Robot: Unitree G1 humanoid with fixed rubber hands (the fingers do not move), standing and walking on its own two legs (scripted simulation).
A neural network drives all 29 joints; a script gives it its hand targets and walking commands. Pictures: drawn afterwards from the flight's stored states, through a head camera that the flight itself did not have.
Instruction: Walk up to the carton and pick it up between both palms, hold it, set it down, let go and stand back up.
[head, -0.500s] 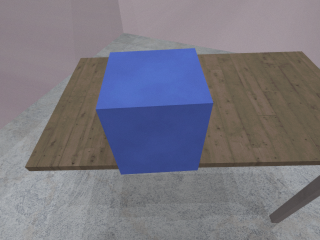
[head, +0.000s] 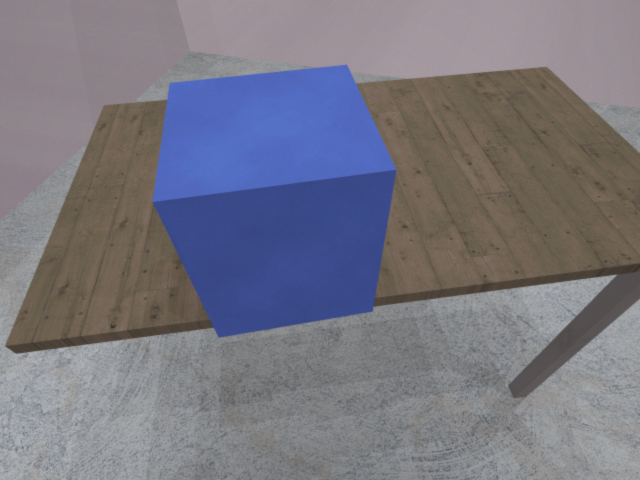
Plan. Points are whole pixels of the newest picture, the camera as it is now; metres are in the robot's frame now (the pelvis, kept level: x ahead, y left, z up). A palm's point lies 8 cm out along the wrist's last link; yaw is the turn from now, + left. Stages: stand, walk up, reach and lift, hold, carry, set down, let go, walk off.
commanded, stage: walk up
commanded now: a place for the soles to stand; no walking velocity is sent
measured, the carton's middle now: (280, 207) +0.44 +0.06 +0.12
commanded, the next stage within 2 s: reach and lift in 0.72 s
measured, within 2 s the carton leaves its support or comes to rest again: neither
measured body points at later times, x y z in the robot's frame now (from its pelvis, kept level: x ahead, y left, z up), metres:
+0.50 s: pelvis +0.00 +0.00 +0.02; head +0.00 +0.00 +0.47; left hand +0.04 +0.22 -0.14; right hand +0.00 -0.23 -0.14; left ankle +0.00 +0.06 -0.72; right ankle +0.02 -0.11 -0.72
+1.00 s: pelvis -0.03 -0.03 -0.03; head +0.03 +0.00 +0.42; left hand +0.17 +0.23 -0.13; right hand +0.20 -0.24 -0.13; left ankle +0.00 +0.06 -0.72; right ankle +0.02 -0.11 -0.72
